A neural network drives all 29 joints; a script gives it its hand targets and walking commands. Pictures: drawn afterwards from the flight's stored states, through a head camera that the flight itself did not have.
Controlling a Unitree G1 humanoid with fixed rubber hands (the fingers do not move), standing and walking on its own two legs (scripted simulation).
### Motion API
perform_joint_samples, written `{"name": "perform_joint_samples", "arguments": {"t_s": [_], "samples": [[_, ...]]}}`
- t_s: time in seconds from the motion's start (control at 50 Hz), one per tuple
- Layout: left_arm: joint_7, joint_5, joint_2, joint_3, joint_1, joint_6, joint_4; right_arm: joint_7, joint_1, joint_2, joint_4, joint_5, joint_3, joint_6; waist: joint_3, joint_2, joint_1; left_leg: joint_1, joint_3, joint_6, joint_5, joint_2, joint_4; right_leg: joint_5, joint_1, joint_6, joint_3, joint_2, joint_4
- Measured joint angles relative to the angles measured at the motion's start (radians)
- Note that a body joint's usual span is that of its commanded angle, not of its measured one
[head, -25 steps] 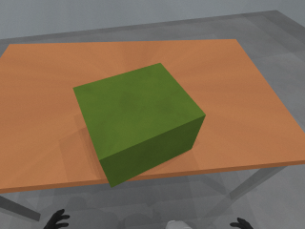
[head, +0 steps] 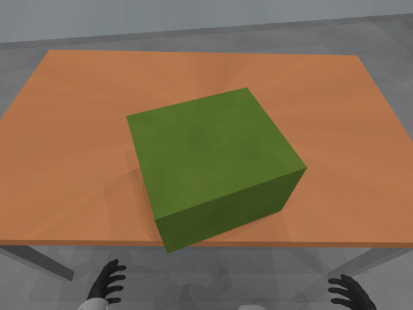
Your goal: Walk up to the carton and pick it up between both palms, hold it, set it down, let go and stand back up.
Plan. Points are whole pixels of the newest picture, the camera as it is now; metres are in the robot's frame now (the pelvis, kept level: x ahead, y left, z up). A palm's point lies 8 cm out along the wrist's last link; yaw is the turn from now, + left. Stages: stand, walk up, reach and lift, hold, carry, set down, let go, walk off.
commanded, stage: reach and lift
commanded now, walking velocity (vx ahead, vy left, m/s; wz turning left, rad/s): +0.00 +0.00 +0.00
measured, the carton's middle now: (209, 166) +0.42 -0.01 -0.01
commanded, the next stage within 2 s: none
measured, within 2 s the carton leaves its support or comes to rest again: neither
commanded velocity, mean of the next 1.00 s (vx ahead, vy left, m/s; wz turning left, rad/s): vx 0.00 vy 0.00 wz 0.00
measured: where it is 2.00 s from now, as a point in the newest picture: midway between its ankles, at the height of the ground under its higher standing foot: outside the picture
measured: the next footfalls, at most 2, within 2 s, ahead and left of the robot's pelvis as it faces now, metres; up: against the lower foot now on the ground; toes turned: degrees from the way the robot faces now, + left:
none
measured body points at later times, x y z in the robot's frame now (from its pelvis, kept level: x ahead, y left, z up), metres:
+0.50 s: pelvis -0.01 -0.05 +0.01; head +0.01 -0.04 +0.46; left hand +0.17 +0.19 -0.06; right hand +0.18 -0.31 -0.06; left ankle -0.06 +0.09 -0.73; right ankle +0.05 -0.15 -0.73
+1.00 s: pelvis -0.01 -0.05 +0.00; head -0.02 -0.05 +0.45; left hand +0.15 +0.17 -0.03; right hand +0.18 -0.33 -0.04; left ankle -0.06 +0.09 -0.73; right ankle +0.05 -0.15 -0.73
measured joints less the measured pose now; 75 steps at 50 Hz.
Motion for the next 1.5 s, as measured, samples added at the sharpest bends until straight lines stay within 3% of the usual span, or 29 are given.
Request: {"name": "perform_joint_samples", "arguments": {"t_s": [0.06,0.2,0.36,0.6,0.74,0.98,1.3,1.5], "samples": [[0.021,-0.022,0.014,0.019,-0.008,-0.053,-0.048,-0.007,0.015,0.014,-0.043,0.026,0.010,-0.038,0.000,-0.014,0.004,-0.014,-0.005,-0.006,0.000,0.006,0.001,0.000,-0.014,0.019,-0.007,0.004,0.003],[0.021,-0.004,0.003,0.038,-0.018,-0.099,-0.053,0.014,-0.024,-0.001,-0.011,0.103,0.071,-0.118,-0.038,-0.012,0.005,0.041,-0.030,-0.036,0.036,0.028,-0.079,0.032,0.052,-0.010,-0.037,0.021,-0.086],[0.005,0.004,-0.003,0.074,0.012,-0.171,-0.039,0.011,-0.022,-0.019,-0.015,0.148,0.121,-0.132,-0.035,-0.034,0.026,0.054,-0.061,-0.052,0.060,0.030,-0.099,0.026,0.059,-0.031,-0.067,0.019,-0.069],[0.019,-0.030,-0.002,0.067,0.040,-0.269,-0.092,0.024,0.009,0.026,-0.086,0.207,0.144,-0.157,-0.035,-0.043,0.022,0.044,-0.066,-0.063,0.086,0.026,-0.106,0.040,0.043,-0.042,-0.070,0.015,-0.058],[0.044,-0.061,-0.020,0.040,0.114,-0.301,-0.103,0.061,0.086,-0.016,-0.145,0.232,0.139,-0.156,-0.071,-0.034,0.028,0.045,-0.054,-0.056,0.076,0.020,-0.093,0.028,0.035,-0.037,-0.056,0.012,-0.036],[0.099,-0.066,-0.078,0.004,0.174,-0.370,-0.195,0.125,0.096,-0.108,-0.163,0.368,0.172,-0.212,-0.108,-0.035,0.048,0.005,-0.059,-0.059,0.047,0.021,-0.043,-0.001,-0.002,-0.037,-0.058,0.014,0.012],[0.131,-0.061,-0.108,-0.010,0.243,-0.416,-0.334,0.167,0.105,-0.167,-0.166,0.510,0.242,-0.311,-0.121,-0.069,0.060,-0.049,-0.087,-0.071,0.035,0.026,-0.011,-0.020,-0.046,-0.048,-0.078,0.018,0.042],[0.140,-0.058,-0.101,0.004,0.201,-0.336,-0.377,0.173,0.079,-0.179,-0.208,0.517,0.239,-0.244,-0.129,-0.081,0.059,-0.056,-0.080,-0.064,0.042,0.018,-0.018,-0.011,-0.056,-0.042,-0.065,0.015,0.037]]}}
